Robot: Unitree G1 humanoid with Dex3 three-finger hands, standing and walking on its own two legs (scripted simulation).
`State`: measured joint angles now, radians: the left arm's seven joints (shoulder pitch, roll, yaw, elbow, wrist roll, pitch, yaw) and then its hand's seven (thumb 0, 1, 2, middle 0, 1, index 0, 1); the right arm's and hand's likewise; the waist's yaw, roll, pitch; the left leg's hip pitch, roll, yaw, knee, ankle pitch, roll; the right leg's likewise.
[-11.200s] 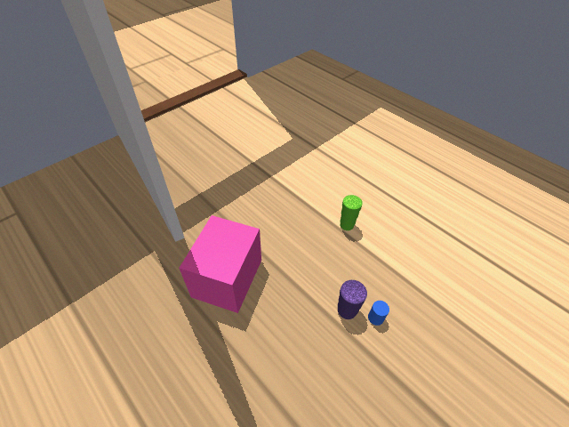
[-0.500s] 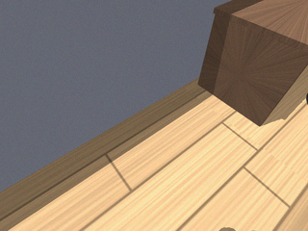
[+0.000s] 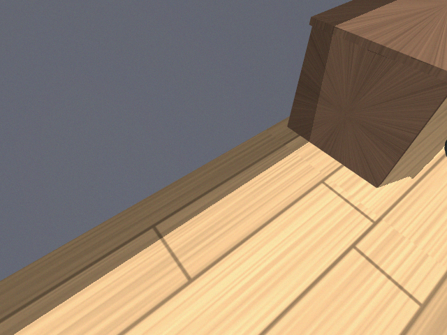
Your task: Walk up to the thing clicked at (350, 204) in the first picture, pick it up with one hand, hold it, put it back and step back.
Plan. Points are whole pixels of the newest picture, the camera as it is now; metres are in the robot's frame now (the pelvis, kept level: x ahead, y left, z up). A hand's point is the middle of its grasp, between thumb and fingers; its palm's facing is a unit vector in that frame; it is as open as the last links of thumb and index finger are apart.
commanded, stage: stand
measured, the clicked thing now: out of the picture -0.97 +0.94 -0.70
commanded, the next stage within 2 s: walk up in 0.28 s
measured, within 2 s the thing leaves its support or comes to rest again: neither
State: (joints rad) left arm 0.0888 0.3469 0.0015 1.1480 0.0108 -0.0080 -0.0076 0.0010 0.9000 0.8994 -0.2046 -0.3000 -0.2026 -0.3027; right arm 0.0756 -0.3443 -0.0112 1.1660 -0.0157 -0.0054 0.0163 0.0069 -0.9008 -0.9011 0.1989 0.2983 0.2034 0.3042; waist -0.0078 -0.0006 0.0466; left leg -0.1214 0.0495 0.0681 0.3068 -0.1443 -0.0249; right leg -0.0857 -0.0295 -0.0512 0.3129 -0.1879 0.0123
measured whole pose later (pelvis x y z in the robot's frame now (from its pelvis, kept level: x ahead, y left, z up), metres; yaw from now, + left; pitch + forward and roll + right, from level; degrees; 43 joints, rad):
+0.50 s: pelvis -0.02 -0.05 -0.02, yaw +11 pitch +0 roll +1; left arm 0.04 0.39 0.07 0.90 0.02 0.03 -0.03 0.00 0.90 0.90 -0.20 -0.30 -0.20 -0.30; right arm 0.18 -0.37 -0.07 1.02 -0.04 0.05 -0.01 0.01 -0.90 -0.90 0.20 0.30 0.21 0.30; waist -0.01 0.00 0.12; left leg -0.32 0.00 -0.13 0.47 -0.15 -0.05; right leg -0.24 0.01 0.02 0.55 -0.35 -0.02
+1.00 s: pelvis -0.01 -0.07 -0.03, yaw +37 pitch -3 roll +1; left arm 0.18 0.41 0.07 0.81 0.03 0.04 -0.06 0.01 0.90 0.90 -0.20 -0.30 -0.20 -0.30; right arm 0.22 -0.38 -0.06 0.75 -0.03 0.05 0.04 0.01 -0.90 -0.90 0.20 0.30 0.20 0.30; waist 0.01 -0.08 0.12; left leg -0.31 -0.05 -0.01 0.61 -0.25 0.04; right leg -0.36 -0.04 -0.05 1.00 -0.55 0.00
